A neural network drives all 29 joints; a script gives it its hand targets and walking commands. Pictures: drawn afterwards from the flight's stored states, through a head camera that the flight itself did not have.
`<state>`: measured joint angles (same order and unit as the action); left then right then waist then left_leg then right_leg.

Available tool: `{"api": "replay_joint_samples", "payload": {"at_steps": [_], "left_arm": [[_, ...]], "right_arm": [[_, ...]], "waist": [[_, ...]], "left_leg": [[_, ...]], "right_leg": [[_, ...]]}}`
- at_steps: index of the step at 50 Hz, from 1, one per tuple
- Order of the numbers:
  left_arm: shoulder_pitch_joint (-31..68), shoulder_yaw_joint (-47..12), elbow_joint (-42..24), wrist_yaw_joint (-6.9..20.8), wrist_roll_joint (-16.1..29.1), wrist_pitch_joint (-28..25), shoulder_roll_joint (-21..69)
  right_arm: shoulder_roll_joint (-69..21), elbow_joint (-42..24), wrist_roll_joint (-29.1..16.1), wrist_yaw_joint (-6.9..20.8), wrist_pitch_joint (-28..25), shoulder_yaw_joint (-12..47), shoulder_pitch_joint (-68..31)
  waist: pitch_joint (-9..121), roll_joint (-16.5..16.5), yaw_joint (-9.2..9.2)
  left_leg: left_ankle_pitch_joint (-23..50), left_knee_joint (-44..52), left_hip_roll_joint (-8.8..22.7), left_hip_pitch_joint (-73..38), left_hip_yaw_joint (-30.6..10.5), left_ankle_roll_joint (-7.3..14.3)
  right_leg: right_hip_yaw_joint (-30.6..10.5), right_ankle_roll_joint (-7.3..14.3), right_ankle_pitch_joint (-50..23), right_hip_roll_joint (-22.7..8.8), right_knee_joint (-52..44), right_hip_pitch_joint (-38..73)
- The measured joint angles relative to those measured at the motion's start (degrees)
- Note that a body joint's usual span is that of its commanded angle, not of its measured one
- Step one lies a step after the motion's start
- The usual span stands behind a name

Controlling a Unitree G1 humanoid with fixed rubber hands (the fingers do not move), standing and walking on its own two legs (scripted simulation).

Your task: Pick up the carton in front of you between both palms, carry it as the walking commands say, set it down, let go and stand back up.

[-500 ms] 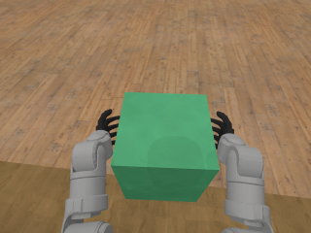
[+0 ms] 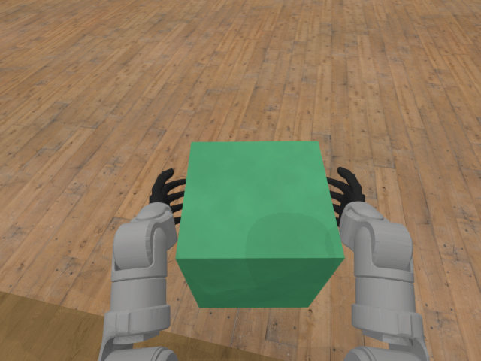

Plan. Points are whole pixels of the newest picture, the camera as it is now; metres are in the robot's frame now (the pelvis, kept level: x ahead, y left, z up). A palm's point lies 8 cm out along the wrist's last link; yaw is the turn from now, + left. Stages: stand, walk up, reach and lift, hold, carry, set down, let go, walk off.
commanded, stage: carry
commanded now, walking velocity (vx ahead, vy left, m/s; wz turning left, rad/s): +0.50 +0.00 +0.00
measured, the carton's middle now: (254, 230) +0.34 +0.01 +0.03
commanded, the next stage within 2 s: none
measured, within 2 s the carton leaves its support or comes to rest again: neither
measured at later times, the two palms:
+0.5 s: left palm (188, 115) +0.64 +0.17 +0.06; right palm (314, 119) +0.62 -0.13 +0.06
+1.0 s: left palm (216, 60) +0.91 +0.13 +0.07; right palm (315, 60) +0.92 -0.17 +0.06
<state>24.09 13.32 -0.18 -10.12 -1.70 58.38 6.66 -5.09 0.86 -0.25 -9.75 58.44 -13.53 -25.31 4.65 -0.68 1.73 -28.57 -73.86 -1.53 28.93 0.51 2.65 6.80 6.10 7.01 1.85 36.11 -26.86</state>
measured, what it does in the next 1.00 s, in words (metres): goes down: left foot, then right foot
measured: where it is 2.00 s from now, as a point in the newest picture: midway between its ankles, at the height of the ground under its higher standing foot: (259, 182)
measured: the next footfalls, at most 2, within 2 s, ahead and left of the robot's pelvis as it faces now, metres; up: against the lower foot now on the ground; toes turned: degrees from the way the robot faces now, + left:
left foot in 0.38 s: +0.41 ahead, +0.08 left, -0.03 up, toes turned +3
right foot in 0.90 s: +0.69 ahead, -0.09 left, -0.03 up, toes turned -5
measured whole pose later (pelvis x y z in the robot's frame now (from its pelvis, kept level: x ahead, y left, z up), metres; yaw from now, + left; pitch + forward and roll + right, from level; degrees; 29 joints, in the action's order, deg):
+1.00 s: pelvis +0.59 -0.03 -0.03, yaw +2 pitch +5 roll +0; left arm 24.5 13.4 0.3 -9.1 -3.1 58.4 7.4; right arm -4.5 0.0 0.1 -8.8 58.7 -13.0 -24.3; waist 4.9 0.8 0.8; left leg -26.3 -65.6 -0.6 21.9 1.2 1.1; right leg 8.8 5.4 11.0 0.7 32.0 -26.5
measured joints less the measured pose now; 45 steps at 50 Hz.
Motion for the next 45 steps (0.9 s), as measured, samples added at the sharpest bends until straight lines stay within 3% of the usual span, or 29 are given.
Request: {"api": "replay_joint_samples", "payload": {"at_steps": [5,10,16,19,21,23,26,31,36,42,45], "left_arm": [[-1.1,0.9,-0.3,0.6,1.4,-1.6,-0.1],[0.2,0.0,-1.0,1.0,2.3,-3.1,-0.6],[1.5,-1.7,-1.8,0.9,2.0,-2.6,-0.6],[1.9,-1.9,-1.5,0.7,1.7,-1.3,-1.2],[2.4,-1.6,-0.5,0.9,1.9,-0.6,-2.7],[2.7,-1.2,1.0,1.1,2.0,-0.2,-3.6],[1.3,0.3,1.5,1.1,1.4,0.1,-1.8],[-0.2,1.6,-0.9,1.4,-0.9,-1.5,1.6],[-2.1,0.8,-4.1,1.2,-1.1,-2.8,1.4],[-2.3,0.3,-6.2,0.6,-0.4,-1.6,-0.2],[-0.3,-0.1,-3.8,0.7,-0.5,-0.6,-0.6]], "right_arm": [[-3.0,-1.8,2.2,0.5,-1.1,-1.5,1.2],[-2.8,-5.5,2.6,0.5,-2.4,-0.6,2.5],[-1.4,-8.6,2.0,0.1,-1.3,-0.4,3.0],[-1.2,-7.5,2.5,0.1,-0.4,-0.2,2.2],[-1.9,-4.8,3.5,0.1,-0.8,0.1,0.7],[-2.2,-2.3,4.1,-0.1,-0.7,0.2,-0.3],[-2.4,-1.7,2.5,0.5,-0.2,-0.1,1.4],[-1.8,-3.0,0.5,0.7,-2.1,-0.4,3.1],[-1.4,-3.2,-0.4,1.0,-3.5,0.5,2.2],[-1.4,-3.8,0.2,0.9,-2.6,1.9,1.0],[-0.6,-3.3,0.9,0.9,-1.3,1.7,0.5]], "waist": [[-2.3,0.4,1.35],[-2.6,0.7,2.06],[-0.6,1.4,2.91],[0.8,1.5,3.02],[1.3,0.1,1.15],[0.6,0.1,-1.17],[-0.7,1.0,-3.23],[-3.2,1.0,-4.65],[-3.0,1.0,-5.17],[0.0,1.0,-5.28],[1.6,1.1,-4.53]], "left_leg": [[7.2,11.1,3.4,9.0,0.2,-0.6],[18.6,22.6,4.8,12.2,0.3,-0.9],[30.0,38.6,3.1,7.9,3.3,0.3],[34.7,48.2,1.1,1.7,5.8,1.8],[24.9,45.8,-0.2,0.0,6.8,3.4],[19.6,40.9,-0.8,1.1,6.6,3.9],[17.1,40.3,-1.0,-1.2,6.3,4.1],[14.2,43.1,-1.0,-7.0,5.9,4.2],[10.8,46.0,-0.6,-13.4,4.9,3.1],[5.3,48.9,-0.1,-21.9,3.4,0.9],[0.4,42.8,0.7,-23.5,3.4,-0.6]], "right_leg": [[-0.2,0.2,2.9,0.5,-2.8,5.5],[-0.8,-0.4,6.0,1.0,-6.3,11.6],[-1.9,-1.7,12.8,1.9,-7.3,19.5],[-2.2,-2.5,18.7,2.1,-1.5,22.0],[-2.6,-3.6,21.2,0.9,12.1,18.2],[-4.9,-4.0,23.4,1.4,28.7,10.2],[-5.9,-3.6,19.9,0.3,37.5,0.0],[-6.4,-4.3,14.2,-3.6,29.8,-11.1],[-5.5,-5.2,6.9,-5.2,18.5,-15.0],[-1.8,-4.1,-1.2,-4.1,1.8,-10.0],[1.3,-2.4,-3.7,-2.2,-7.2,-3.1]]}}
